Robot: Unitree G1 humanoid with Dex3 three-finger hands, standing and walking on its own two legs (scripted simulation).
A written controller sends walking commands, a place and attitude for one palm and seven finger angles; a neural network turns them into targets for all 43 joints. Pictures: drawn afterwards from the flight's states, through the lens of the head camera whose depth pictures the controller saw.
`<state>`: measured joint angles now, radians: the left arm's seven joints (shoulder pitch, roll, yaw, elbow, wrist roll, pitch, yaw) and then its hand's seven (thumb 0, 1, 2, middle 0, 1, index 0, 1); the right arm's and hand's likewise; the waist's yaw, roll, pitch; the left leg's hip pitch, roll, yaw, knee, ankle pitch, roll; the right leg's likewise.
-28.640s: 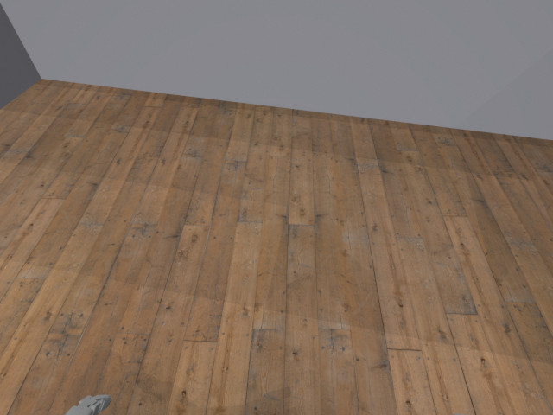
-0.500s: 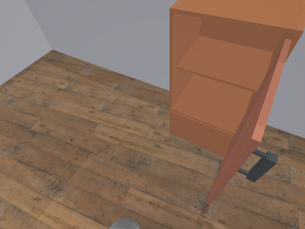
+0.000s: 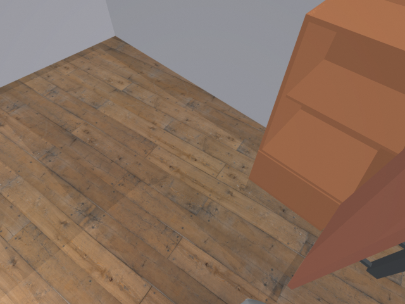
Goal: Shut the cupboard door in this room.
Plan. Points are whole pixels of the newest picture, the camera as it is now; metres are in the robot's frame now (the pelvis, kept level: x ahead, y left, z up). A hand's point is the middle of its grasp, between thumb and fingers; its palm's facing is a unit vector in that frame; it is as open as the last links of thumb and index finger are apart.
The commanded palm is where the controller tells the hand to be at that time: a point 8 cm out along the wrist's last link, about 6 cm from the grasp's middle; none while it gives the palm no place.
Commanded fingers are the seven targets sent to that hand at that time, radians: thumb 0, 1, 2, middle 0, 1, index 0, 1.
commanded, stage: stand and wait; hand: left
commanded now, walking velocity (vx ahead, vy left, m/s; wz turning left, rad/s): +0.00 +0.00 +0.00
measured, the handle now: (384, 255) +0.25 -0.34 -0.04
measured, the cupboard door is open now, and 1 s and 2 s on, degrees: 88 88 88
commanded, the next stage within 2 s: turn or walk to find it in 0.08 s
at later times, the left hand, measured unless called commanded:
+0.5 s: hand out of the picture +0.01 +0.20 -0.18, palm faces +0.14 -0.96 -0.23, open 7.4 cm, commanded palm none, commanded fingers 0.00 0.90 0.90 -0.20 -0.30 -0.20 -0.30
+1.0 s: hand out of the picture +0.05 +0.18 -0.18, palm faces -0.02 -0.98 -0.21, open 7.4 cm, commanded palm none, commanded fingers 0.00 0.90 0.90 -0.20 -0.30 -0.20 -0.30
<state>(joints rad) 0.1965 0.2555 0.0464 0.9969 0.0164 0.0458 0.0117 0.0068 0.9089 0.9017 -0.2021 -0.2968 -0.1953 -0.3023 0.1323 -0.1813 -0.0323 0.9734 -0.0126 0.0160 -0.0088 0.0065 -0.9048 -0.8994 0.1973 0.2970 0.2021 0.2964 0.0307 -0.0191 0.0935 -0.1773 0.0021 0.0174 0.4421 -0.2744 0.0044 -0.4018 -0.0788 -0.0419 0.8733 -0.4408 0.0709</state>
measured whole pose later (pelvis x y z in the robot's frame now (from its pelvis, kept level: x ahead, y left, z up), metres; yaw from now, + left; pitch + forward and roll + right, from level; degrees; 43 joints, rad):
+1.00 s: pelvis +0.00 -0.01 -0.01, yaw -4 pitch +0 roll +1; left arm 0.19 0.19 0.06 1.03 0.02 0.06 0.00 0.01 0.91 0.90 -0.21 -0.30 -0.20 -0.30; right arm 0.19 -0.18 -0.06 1.03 -0.01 0.01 -0.03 0.01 -0.91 -0.90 0.20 0.30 0.20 0.30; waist 0.01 -0.02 0.10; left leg -0.19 0.07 0.20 0.54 -0.34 -0.01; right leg -0.37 -0.02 0.00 0.79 -0.41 0.01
